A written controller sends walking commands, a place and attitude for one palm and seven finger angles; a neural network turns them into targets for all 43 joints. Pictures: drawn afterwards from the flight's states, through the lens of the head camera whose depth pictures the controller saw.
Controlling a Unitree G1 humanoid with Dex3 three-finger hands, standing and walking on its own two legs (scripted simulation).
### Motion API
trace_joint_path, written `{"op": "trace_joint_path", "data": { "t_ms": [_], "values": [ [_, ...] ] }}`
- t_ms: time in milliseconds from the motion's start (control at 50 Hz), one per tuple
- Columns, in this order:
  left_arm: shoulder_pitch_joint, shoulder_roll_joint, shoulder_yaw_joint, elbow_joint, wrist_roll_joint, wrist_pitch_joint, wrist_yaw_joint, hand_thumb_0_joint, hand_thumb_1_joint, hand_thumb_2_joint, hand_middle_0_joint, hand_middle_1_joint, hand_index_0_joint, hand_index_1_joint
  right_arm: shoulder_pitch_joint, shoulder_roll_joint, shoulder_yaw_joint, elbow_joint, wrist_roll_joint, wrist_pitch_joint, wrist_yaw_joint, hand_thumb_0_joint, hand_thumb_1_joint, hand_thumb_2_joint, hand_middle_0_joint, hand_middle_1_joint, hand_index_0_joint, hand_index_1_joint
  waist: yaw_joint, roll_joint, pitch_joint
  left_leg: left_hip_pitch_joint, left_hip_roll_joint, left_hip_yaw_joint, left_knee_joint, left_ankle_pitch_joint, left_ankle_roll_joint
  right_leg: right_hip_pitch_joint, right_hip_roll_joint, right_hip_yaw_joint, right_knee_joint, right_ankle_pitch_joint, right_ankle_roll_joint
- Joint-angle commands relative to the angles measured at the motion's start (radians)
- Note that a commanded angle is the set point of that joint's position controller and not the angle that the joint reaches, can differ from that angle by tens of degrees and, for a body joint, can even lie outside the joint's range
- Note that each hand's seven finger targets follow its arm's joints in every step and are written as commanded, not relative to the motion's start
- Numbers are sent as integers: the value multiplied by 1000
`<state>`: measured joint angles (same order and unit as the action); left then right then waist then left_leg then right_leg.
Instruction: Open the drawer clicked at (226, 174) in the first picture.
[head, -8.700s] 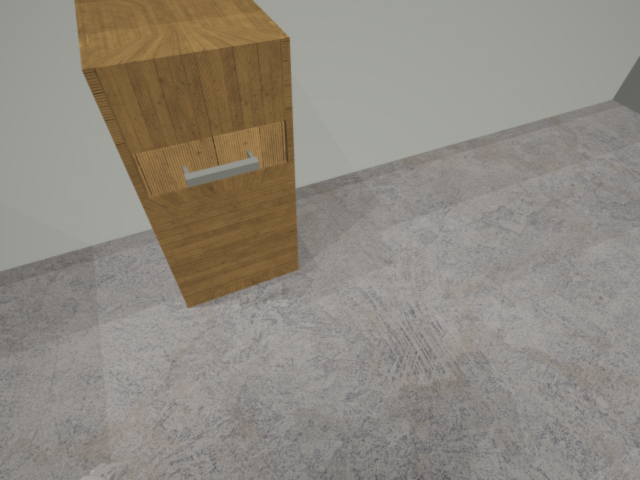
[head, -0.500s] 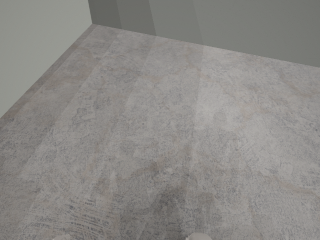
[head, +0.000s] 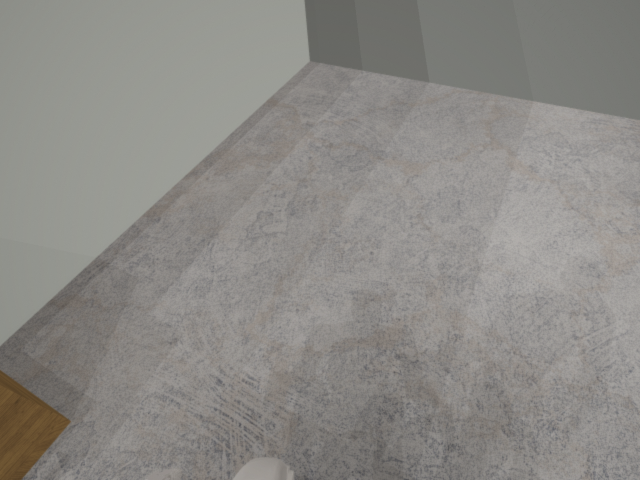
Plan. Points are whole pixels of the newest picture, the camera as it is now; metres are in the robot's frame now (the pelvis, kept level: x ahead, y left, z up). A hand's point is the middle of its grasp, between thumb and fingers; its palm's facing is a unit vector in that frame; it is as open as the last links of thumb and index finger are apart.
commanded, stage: turn to face it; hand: left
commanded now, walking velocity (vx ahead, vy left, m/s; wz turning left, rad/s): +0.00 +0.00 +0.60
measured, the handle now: out of the picture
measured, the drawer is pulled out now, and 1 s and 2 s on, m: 0.00 0.00 0.00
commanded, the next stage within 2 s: take the last steps up to it in 1.76 s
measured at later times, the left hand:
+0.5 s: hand out of the picture -0.01 +0.30 -0.17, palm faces +0.34 -0.91 -0.25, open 7.4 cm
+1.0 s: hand out of the picture -0.03 +0.22 -0.14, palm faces +0.56 -0.77 -0.30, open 7.4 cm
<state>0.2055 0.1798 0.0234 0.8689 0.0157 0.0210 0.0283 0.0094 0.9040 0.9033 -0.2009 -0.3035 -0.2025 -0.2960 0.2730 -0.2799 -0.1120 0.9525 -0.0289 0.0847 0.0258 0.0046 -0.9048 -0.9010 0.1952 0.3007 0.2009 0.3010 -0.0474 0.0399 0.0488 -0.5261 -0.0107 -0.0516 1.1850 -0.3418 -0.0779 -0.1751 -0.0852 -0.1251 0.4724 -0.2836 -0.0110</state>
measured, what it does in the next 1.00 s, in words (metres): steps on the spot, turning left: left foot, then right foot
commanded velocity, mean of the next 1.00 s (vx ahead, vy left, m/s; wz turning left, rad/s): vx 0.00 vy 0.00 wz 0.60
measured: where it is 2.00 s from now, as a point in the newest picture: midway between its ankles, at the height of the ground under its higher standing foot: outside the picture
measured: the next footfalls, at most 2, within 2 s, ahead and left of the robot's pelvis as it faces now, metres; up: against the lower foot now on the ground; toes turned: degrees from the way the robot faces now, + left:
left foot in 0.26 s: +0.01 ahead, +0.16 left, +0.00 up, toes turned +16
right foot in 0.78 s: +0.10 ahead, -0.07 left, +0.00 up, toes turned +27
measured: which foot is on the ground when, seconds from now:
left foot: up 0.00-0.24, down 0.26-0.78, up 0.80-1.00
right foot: down 0.00-0.26, up 0.28-0.76, down 0.78-1.00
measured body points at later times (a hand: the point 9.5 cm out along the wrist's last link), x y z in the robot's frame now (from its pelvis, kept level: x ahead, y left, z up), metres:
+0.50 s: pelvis -0.01 +0.06 +0.00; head +0.02 +0.10 +0.44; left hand -0.02 +0.35 -0.15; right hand +0.18 -0.15 -0.12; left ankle -0.03 +0.15 -0.74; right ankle +0.02 -0.10 -0.66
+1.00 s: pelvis +0.00 +0.00 +0.00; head +0.03 -0.02 +0.45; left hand -0.06 +0.26 -0.12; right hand +0.18 -0.21 -0.16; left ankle -0.11 +0.12 -0.64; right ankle +0.06 -0.09 -0.74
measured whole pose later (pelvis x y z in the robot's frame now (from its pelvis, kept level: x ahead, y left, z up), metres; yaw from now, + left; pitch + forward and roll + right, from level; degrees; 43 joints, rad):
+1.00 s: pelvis +0.00 +0.00 +0.00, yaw +36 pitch -2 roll +2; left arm 0.20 0.18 0.02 0.86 0.02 0.02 0.03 0.01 0.90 0.90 -0.20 -0.30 -0.20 -0.30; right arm 0.26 -0.28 -0.11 0.96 -0.03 0.09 0.03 0.00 -0.90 -0.90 0.20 0.30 0.20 0.30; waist -0.04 0.04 0.06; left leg -0.51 0.00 -0.04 1.20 -0.35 -0.07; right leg -0.19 -0.10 -0.15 0.49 -0.27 -0.01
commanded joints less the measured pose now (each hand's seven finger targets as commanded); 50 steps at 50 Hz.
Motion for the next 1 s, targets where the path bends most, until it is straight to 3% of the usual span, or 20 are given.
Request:
{"op": "trace_joint_path", "data": {
  "t_ms": [0,140,200,220,240,260,280,300,360,420,620,680,720,740,760,780,800,860,900,980],
  "values": [
    [43,200,58,-49,5,-33,11,0,900,900,-200,-300,-200,-300,-84,-45,0,-83,7,-15,4,0,-900,-900,200,300,200,300,58,-223,4,-79,39,37,-41,-22,-16,77,-242,110,-153,319,-89],
    [85,257,78,-24,17,-20,6,0,900,900,-200,-300,-200,-300,-168,-25,27,-111,20,-37,4,0,-900,-900,200,300,200,300,92,-279,-60,87,32,140,-398,-101,10,119,-290,32,-42,524,-107],
    [68,260,85,-18,7,-11,1,0,900,900,-200,-300,-200,-300,-86,-54,23,-101,18,-55,0,0,-900,-900,200,300,200,300,45,-226,-114,284,15,163,-685,95,34,68,-267,-48,118,488,-34],
    [71,239,80,-25,-2,-6,-2,0,900,900,-200,-300,-200,-300,-15,-115,9,-83,15,-65,0,0,-900,-900,200,300,200,300,2,-79,-173,473,69,82,-787,278,59,-56,-230,-73,295,361,15],
    [62,167,66,-66,-11,-4,-11,0,900,900,-200,-300,-200,-300,43,-237,-23,-82,10,-76,-8,0,-900,-900,200,300,200,300,-31,253,-198,660,362,-299,-800,713,186,-390,-75,-83,528,-266,103],
    [-7,158,51,-92,-2,8,-4,0,900,900,-200,-300,-200,-300,111,-280,-29,-54,21,-66,-16,0,-900,-900,200,300,200,300,-58,235,-224,633,444,-344,-777,922,282,-429,-49,33,646,-423,104],
    [-37,168,53,-98,1,13,-3,0,900,900,-200,-300,-200,-300,91,-252,-21,-57,17,-64,-23,0,-900,-900,200,300,200,300,-47,132,-175,577,431,-270,-777,835,295,-431,-72,64,701,-361,95],
    [-46,154,57,-81,2,14,-1,0,900,900,-200,-300,-200,-300,49,-215,-12,-63,12,-70,-35,0,-900,-900,200,300,200,300,-36,205,-149,547,364,-263,-778,811,277,-451,-69,89,718,-307,100],
    [-19,178,65,-42,-2,12,-12,0,900,900,-200,-300,-200,-300,-93,-152,16,-104,9,-72,-40,0,-900,-900,200,300,200,300,26,150,-67,411,251,-172,-806,672,234,-390,-50,113,719,-155,106],
    [-6,176,64,-36,0,13,-15,0,900,900,-200,-300,-200,-300,-92,-151,13,-111,11,-76,-37,0,-900,-900,200,300,200,300,31,87,-83,404,222,-172,-830,579,228,-361,-29,112,666,-105,114],
    [-111,150,55,-101,-8,4,-5,0,900,900,-200,-300,-200,-300,-39,-155,-4,-102,2,-63,-33,0,-900,-900,200,300,200,300,4,118,-80,380,209,-347,-810,516,259,-283,32,135,381,-160,107],
    [-62,151,53,-96,-16,-6,-2,0,900,900,-200,-300,-200,-300,-63,-160,-10,-110,4,-59,-31,0,-900,-900,200,300,200,300,29,129,-102,329,181,-374,-765,580,241,-148,71,117,205,-122,94],
    [8,164,60,-80,-17,-17,3,0,900,900,-200,-300,-200,-300,-83,-140,-11,-116,11,-56,-29,0,-900,-900,200,300,200,300,66,100,-131,232,129,-366,-706,483,190,29,66,110,-13,42,86],
    [49,208,70,-72,-11,-28,7,0,900,900,-200,-300,-200,-300,-73,-100,-6,-121,20,-58,-25,0,-900,-900,200,300,200,300,84,-3,-160,114,75,-319,-627,305,135,187,-27,189,-133,104,65],
    [59,305,89,-74,6,-36,16,0,900,900,-200,-300,-200,-300,-44,-26,6,-138,27,-61,-22,0,-900,-900,200,300,200,300,87,-307,-175,-83,-70,-106,-394,-106,48,310,-316,466,-200,163,-35],
    [49,323,86,-84,4,-27,17,0,900,900,-200,-300,-200,-300,-61,-71,-8,-147,17,-53,-23,0,-900,-900,200,300,200,300,88,-285,-146,-67,-68,-61,-182,-263,33,146,-450,519,-201,240,-136],
    [-3,273,78,-96,1,-25,20,0,900,900,-200,-300,-200,-300,-61,-81,-15,-130,9,-40,-20,0,-900,-900,200,300,200,300,61,-197,-94,-51,-31,-86,-54,-207,39,43,-392,425,-205,165,-149],
    [-104,193,51,-108,-1,-27,9,0,900,900,-200,-300,-200,-300,-21,-61,-12,-76,2,-20,1,0,-900,-900,200,300,200,300,6,-194,17,-50,8,-25,75,-37,22,-65,-231,210,-197,107,-76],
    [-79,184,50,-101,1,-31,9,0,900,900,-200,-300,-200,-300,0,-48,-8,-64,6,-16,6,0,-900,-900,200,300,200,300,9,-229,8,-47,15,3,74,8,8,-39,-209,135,-187,156,-59],
    [14,197,56,-62,5,-30,12,0,900,900,-200,-300,-200,-300,-79,-50,-2,-79,8,-12,7,0,-900,-900,200,300,200,300,54,-221,16,-51,39,31,-15,-13,-6,11,-247,121,-189,154,-83]
  ]
}}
